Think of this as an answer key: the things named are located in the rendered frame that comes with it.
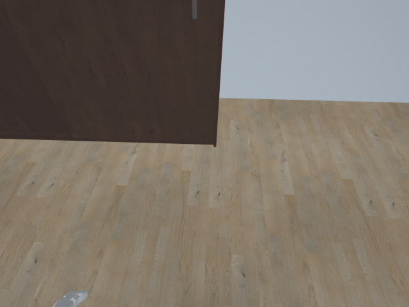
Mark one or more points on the wardrobe door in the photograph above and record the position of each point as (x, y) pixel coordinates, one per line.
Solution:
(25, 103)
(124, 69)

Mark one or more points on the robot left hand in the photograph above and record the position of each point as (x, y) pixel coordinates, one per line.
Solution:
(72, 299)

